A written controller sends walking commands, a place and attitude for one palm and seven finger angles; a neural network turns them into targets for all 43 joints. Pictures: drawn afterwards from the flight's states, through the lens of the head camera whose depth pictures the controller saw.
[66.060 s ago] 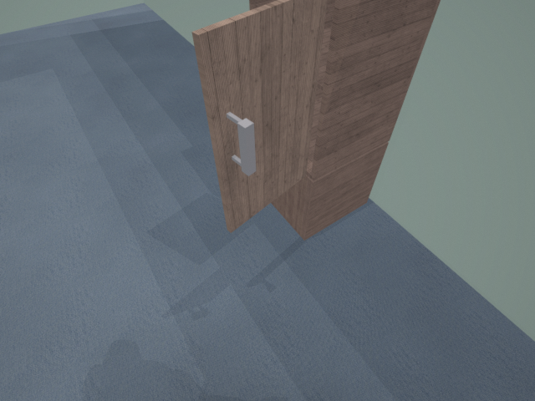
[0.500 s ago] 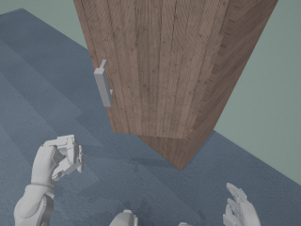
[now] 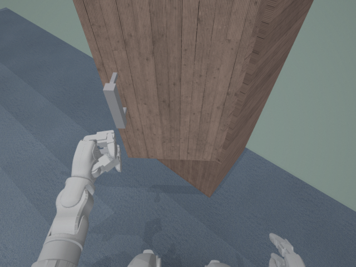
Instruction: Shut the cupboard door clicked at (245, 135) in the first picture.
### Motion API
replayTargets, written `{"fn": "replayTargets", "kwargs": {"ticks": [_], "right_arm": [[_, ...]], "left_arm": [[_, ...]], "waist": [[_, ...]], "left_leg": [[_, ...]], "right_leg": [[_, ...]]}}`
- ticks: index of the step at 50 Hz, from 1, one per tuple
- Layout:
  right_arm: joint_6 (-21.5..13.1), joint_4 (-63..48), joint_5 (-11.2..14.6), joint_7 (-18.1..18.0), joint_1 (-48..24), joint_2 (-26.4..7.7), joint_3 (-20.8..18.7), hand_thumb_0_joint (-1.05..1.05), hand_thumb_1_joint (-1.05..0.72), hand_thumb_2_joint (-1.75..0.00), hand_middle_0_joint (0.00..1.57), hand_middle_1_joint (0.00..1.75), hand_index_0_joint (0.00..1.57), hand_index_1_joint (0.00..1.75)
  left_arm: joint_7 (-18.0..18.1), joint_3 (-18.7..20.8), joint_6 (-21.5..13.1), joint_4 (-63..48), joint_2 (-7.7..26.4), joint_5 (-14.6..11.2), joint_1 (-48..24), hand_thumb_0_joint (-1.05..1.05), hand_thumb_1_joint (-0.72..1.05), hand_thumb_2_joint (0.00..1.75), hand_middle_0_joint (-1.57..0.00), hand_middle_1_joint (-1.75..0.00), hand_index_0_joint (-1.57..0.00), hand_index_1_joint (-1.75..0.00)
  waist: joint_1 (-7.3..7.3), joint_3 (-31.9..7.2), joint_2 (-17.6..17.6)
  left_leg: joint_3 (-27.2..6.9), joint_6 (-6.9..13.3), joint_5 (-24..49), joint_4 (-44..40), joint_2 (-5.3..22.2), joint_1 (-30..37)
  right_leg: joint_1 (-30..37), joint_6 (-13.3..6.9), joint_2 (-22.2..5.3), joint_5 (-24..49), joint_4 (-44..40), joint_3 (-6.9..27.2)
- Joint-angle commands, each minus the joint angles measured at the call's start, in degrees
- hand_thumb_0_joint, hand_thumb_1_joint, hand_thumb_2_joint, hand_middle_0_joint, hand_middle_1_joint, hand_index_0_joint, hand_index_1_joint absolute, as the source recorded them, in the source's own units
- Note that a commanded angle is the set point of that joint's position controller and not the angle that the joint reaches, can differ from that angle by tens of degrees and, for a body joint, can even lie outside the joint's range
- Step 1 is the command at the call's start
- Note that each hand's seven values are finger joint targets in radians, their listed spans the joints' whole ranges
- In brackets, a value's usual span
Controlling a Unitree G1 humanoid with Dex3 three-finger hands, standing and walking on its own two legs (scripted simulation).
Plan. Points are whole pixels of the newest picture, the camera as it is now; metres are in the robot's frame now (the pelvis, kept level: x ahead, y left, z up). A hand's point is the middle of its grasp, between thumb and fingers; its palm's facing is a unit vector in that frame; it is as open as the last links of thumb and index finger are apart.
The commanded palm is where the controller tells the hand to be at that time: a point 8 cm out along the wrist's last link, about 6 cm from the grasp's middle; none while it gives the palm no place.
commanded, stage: bring the fist close to the handle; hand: left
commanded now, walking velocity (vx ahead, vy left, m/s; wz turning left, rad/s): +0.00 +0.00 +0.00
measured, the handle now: (118, 101) +0.51 +0.18 +0.06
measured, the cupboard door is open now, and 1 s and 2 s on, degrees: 36 36 21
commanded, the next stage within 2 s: push the door shut along its arc in 0.70 s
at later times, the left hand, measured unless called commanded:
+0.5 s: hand (126, 131) +0.41 +0.14 +0.06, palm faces -0.01 -1.00 -0.01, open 3.1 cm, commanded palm +0.38 +0.19 +0.07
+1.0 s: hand (126, 127) +0.42 +0.14 +0.06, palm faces -0.05 -1.00 -0.03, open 3.1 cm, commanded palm +0.41 +0.19 +0.07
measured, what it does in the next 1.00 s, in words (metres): stands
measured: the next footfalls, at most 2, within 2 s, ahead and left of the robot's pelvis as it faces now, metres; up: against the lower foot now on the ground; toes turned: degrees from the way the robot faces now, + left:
none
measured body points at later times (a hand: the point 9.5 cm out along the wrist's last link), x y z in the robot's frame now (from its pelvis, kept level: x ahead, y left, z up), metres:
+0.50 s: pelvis +0.00 -0.01 +0.00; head +0.06 -0.01 +0.44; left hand +0.40 +0.19 +0.07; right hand +0.08 -0.26 -0.12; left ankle +0.04 +0.10 -0.68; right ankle -0.01 -0.10 -0.68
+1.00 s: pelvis -0.01 -0.01 +0.00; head +0.06 -0.01 +0.44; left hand +0.42 +0.20 +0.07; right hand +0.08 -0.27 -0.12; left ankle +0.04 +0.10 -0.68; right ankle -0.01 -0.10 -0.68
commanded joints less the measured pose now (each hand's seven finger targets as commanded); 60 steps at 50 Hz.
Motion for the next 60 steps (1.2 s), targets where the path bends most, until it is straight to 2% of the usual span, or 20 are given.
{"fn": "replayTargets", "kwargs": {"ticks": [1,2,8,13,14,15,17,18,21,27,29,33,35,36,41,46,49,53,56,60], "right_arm": [[-2.5,-6.6,0.2,-0.3,-1.0,-7.5,-3.2,0.0,-0.9,-0.9,0.2,0.3,0.2,0.3],[-2.1,-6.4,0.0,-0.3,-0.4,-7.9,-3.2,0.0,-0.9,-0.9,0.2,0.3,0.2,0.3],[-0.4,-5.4,0.1,0.5,1.2,-7.8,-3.4,0.0,-0.9,-0.9,0.2,0.3,0.2,0.3],[0.4,-4.7,0.1,0.8,2.8,-8.1,-3.9,0.0,-0.9,-0.9,0.2,0.3,0.2,0.3],[0.5,-4.3,0.1,0.9,3.0,-7.9,-3.8,0.0,-0.9,-0.9,0.2,0.3,0.2,0.3],[0.7,-3.7,0.0,0.9,3.5,-8.1,-3.9,0.0,-0.9,-0.9,0.2,0.3,0.2,0.3],[1.2,-4.3,-0.2,1.0,3.9,-8.5,-4.1,0.0,-0.9,-0.9,0.2,0.3,0.2,0.3],[1.5,-4.4,-0.2,1.2,3.6,-8.0,-3.9,0.0,-0.9,-0.9,0.2,0.3,0.2,0.3],[2.4,-5.0,-0.3,1.6,3.9,-8.0,-4.1,0.0,-0.9,-0.9,0.2,0.3,0.2,0.3],[3.2,-5.0,0.0,1.4,4.4,-8.0,-4.2,0.0,-0.9,-0.9,0.2,0.3,0.2,0.3],[3.1,-4.7,0.2,1.3,4.0,-7.7,-4.2,0.0,-0.9,-0.9,0.2,0.3,0.2,0.3],[2.8,-3.5,0.1,0.9,4.3,-8.0,-4.2,0.0,-0.9,-0.9,0.2,0.3,0.2,0.3],[2.8,-3.4,0.1,0.9,4.3,-7.9,-4.2,0.0,-0.9,-0.9,0.2,0.3,0.2,0.3],[2.9,-3.5,0.0,0.9,4.4,-8.1,-4.2,0.0,-0.9,-0.9,0.2,0.3,0.2,0.3],[3.5,-4.3,0.1,1.1,4.3,-8.1,-4.0,0.0,-0.9,-0.9,0.2,0.3,0.2,0.3],[3.7,-3.4,0.2,0.6,4.6,-8.1,-3.8,0.0,-0.9,-0.9,0.2,0.3,0.2,0.3],[3.4,-2.4,0.3,0.5,4.9,-8.3,-3.7,0.0,-0.9,-0.9,0.2,0.3,0.2,0.3],[3.4,-1.9,0.2,0.6,6.2,-8.9,-3.9,0.0,-0.9,-0.9,0.2,0.3,0.2,0.3],[3.8,-1.7,0.2,0.8,7.0,-9.1,-3.9,0.0,-0.9,-0.9,0.2,0.3,0.2,0.3],[4.0,-0.8,0.2,0.9,8.2,-9.7,-4.2,0.0,-0.9,-0.9,0.2,0.3,0.2,0.3]], "left_arm": [[2.1,5.7,-5.5,-8.6,8.6,-0.1,-22.5,0.0,0.9,0.9,-1.3,-1.5,-1.3,-1.5],[2.5,7.3,-5.6,-6.9,10.6,0.3,-22.1,0.0,0.9,0.9,-1.3,-1.5,-1.3,-1.5],[2.1,4.5,-5.6,0.5,8.5,1.9,-30.1,0.0,0.9,0.9,-1.3,-1.5,-1.3,-1.5],[1.6,5.1,-6.1,4.9,8.5,1.3,-35.1,0.0,0.9,0.9,-1.3,-1.5,-1.3,-1.5],[1.7,4.3,-6.3,6.1,7.2,1.1,-37.3,0.0,0.9,0.9,-1.3,-1.5,-1.3,-1.5],[2.1,5.9,-6.7,7.5,9.1,1.4,-38.9,0.0,0.9,0.9,-1.3,-1.5,-1.3,-1.5],[2.4,8.3,-7.4,8.7,11.7,2.0,-36.5,0.0,0.9,0.9,-1.3,-1.5,-1.3,-1.5],[2.6,7.6,-7.7,8.9,10.6,2.2,-36.2,0.0,0.9,0.9,-1.3,-1.5,-1.3,-1.5],[2.5,9.1,-8.3,9.3,12.0,2.3,-33.6,0.0,0.9,0.9,-1.3,-1.5,-1.3,-1.5],[1.7,8.5,-9.4,8.5,12.3,2.0,-37.9,0.0,0.9,0.9,-1.3,-1.5,-1.3,-1.5],[1.5,7.0,-9.9,8.3,10.2,1.5,-39.6,0.0,0.9,0.9,-1.3,-1.5,-1.3,-1.5],[1.2,7.1,-10.8,10.0,11.4,1.8,-42.7,0.0,0.9,0.9,-1.3,-1.5,-1.3,-1.5],[0.9,7.0,-10.6,11.6,10.9,1.7,-41.7,0.0,0.9,0.9,-1.3,-1.5,-1.3,-1.5],[0.8,8.4,-10.4,12.6,12.5,1.8,-40.5,0.0,0.9,0.9,-1.3,-1.5,-1.3,-1.5],[0.3,9.1,-9.3,14.3,13.1,1.7,-39.3,0.0,0.9,0.9,-1.3,-1.5,-1.3,-1.5],[-1.2,8.0,-10.6,15.7,14.3,2.2,-49.1,0.0,0.9,0.9,-1.3,-1.5,-1.3,-1.5],[-2.6,7.1,-11.3,18.3,14.1,2.1,-54.0,0.0,0.9,0.9,-1.3,-1.5,-1.3,-1.5],[-4.4,8.2,-10.9,22.0,15.5,2.1,-55.2,0.0,0.9,0.9,-1.3,-1.5,-1.3,-1.5],[-5.4,6.4,-9.6,24.5,14.0,2.0,-58.3,0.0,0.9,0.9,-1.3,-1.5,-1.3,-1.5],[-6.2,6.7,-9.6,26.9,15.1,2.4,-62.6,0.0,0.9,0.9,-1.3,-1.5,-1.3,-1.5]], "waist": [[-0.77,-16.0,-1.2],[-0.33,-16.6,-1.4],[-1.67,-18.0,1.1],[-2.09,-20.0,-0.9],[-2.93,-19.0,-1.7],[-2.87,-19.1,-2.8],[-1.44,-19.7,-1.6],[-1.32,-20.0,-0.2],[-0.56,-20.9,-1.9],[-1.95,-18.7,-1.8],[-2.8,-18.3,-1.8],[-3.42,-18.7,-0.3],[-3.16,-19.2,-2.0],[-2.31,-19.5,-2.1],[-1.77,-19.4,-1.6],[-4.34,-18.4,-2.3],[-5.11,-19.1,0.5],[-4.67,-23.3,2.3],[-6.23,-21.6,0.1],[-7.36,-21.8,-0.2]], "left_leg": [[-3.8,0.0,10.5,-7.7,-0.7,14.2],[-3.7,0.0,11.1,-7.5,-0.8,13.7],[-3.7,-0.2,13.4,-6.9,-0.6,15.0],[-3.7,-0.2,15.1,-6.2,-0.6,15.1],[-3.5,0.0,14.8,-6.1,-0.6,14.7],[-3.7,0.0,14.2,-5.9,-0.6,13.9],[-3.5,0.0,14.6,-6.1,-0.8,13.3],[-3.1,0.0,15.0,-6.1,-1.0,13.6],[-2.3,0.1,15.1,-6.3,-1.1,12.0],[-2.2,0.5,12.8,-6.6,-1.1,11.3],[-2.1,0.6,11.1,-6.5,-1.1,11.8],[-2.6,0.5,10.1,-6.1,-0.9,12.7],[-2.5,0.6,9.6,-6.0,-1.1,11.6],[-2.5,0.5,9.7,-6.1,-1.2,10.7],[-2.3,0.5,10.2,-6.3,-1.3,10.2],[-2.7,0.9,9.4,-5.2,-1.1,9.7],[-3.2,0.6,8.8,-4.5,-1.0,11.0],[-4.0,0.4,12.7,-3.8,-0.9,13.3],[-4.1,0.7,12.0,-3.5,-0.7,12.1],[-4.9,0.8,11.5,-2.7,-0.4,12.0]], "right_leg": [[1.8,0.3,1.0,14.3,-8.4,2.8],[2.6,0.3,1.1,15.0,-8.1,3.1],[1.4,0.2,1.1,17.9,-7.7,3.0],[1.9,0.3,1.3,19.9,-7.6,3.1],[1.3,0.5,1.3,20.0,-7.8,3.1],[1.3,0.5,1.3,19.5,-7.7,3.2],[2.4,0.2,1.4,19.9,-7.3,3.3],[2.4,0.3,1.2,20.5,-7.3,3.5],[4.8,0.5,1.2,21.7,-7.5,4.1],[4.6,0.7,1.4,20.1,-8.6,4.7],[3.2,0.9,1.4,18.3,-9.2,4.7],[1.4,0.7,1.3,16.7,-9.0,4.7],[2.3,0.9,1.2,16.5,-9.2,5.0],[3.3,0.8,1.1,16.6,-9.0,5.3],[4.0,0.8,1.1,17.5,-9.0,5.2],[2.1,1.0,1.1,17.2,-8.7,5.8],[-0.8,0.7,1.2,15.8,-8.1,5.4],[-1.4,0.2,1.3,18.5,-6.4,4.7],[-3.1,0.5,1.5,17.8,-6.7,4.3],[-5.8,0.4,1.7,16.2,-6.2,4.2]]}}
